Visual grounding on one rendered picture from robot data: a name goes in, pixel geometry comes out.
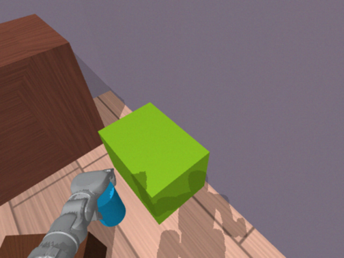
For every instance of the can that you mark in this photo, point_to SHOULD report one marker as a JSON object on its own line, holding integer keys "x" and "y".
{"x": 111, "y": 207}

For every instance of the left robot arm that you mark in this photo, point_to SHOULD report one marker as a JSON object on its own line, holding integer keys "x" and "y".
{"x": 69, "y": 230}

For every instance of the left robot hand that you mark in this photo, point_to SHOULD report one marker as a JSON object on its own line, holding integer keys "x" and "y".
{"x": 94, "y": 182}

